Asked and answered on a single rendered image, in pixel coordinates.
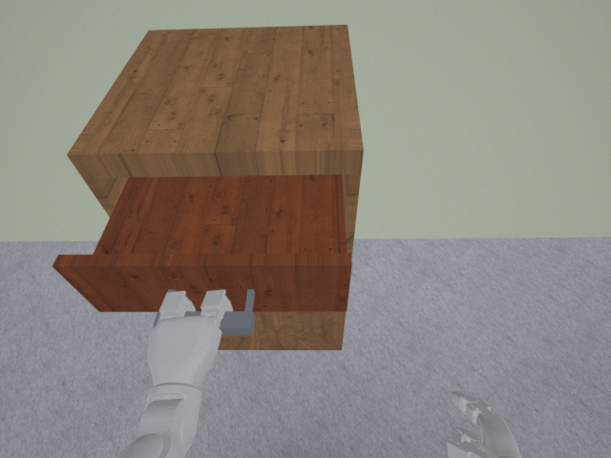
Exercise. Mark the cabinet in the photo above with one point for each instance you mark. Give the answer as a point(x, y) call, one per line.
point(265, 101)

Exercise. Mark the right robot hand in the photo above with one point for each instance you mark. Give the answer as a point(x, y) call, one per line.
point(493, 437)

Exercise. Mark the left robot hand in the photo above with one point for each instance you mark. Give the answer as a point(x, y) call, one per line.
point(182, 349)

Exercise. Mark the drawer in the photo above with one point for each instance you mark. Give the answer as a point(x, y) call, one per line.
point(283, 236)

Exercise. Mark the robot left forearm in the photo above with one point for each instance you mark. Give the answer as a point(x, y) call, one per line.
point(168, 424)

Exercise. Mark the handle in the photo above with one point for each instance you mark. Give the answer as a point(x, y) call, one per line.
point(233, 323)

